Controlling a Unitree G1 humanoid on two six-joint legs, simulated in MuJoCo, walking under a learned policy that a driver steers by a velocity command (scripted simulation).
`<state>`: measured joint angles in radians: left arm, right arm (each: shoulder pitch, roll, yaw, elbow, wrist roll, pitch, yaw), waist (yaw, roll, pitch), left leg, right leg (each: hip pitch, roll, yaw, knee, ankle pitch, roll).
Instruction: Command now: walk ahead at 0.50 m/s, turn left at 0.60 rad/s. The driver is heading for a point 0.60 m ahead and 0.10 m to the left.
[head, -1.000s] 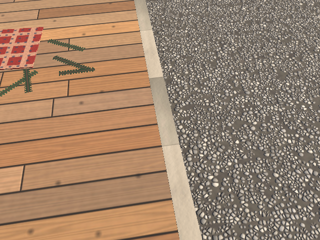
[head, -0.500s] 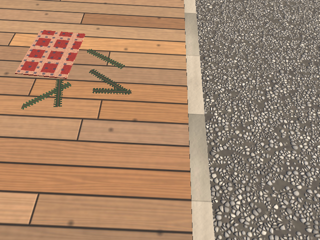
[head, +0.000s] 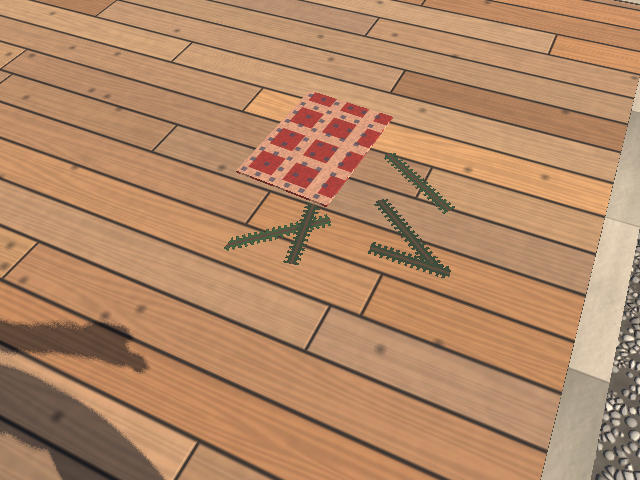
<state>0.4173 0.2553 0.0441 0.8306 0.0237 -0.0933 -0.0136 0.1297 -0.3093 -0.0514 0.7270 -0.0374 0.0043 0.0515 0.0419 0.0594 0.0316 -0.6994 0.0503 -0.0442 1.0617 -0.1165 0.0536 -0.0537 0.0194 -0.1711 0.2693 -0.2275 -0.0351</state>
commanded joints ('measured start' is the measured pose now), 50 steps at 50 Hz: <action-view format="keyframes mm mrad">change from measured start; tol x32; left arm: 1 -32 105 20 -49 0 -16 4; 50 -164 85 -10 -8 -2 28 8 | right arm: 1 -98 2 12 -98 0 -11 15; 50 297 45 36 173 14 -13 -61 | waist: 1 -16 -148 36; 13 -175 109 -388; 34 -115 -35 86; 41 24 -255 -461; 50 -104 -124 -91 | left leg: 1 14 15 54 -173 104 -1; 10 441 -141 185 -519 -131 132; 12 1057 232 -442 -593 -251 306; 21 536 85 -191 -877 261 227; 33 814 117 18 -924 474 78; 37 837 108 52 -643 1146 18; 39 703 72 63 -283 947 -1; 41 209 -196 6 371 -507 -46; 50 405 -38 28 -146 -193 -71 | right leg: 1 -42 -234 58 -118 383 -105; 10 101 -291 -84 374 873 -43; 13 -684 -22 117 1163 -334 70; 33 -684 -55 130 423 224 -12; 38 -271 70 65 246 151 -90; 41 475 -493 705 292 1380 -416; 50 -233 -190 195 18 876 -207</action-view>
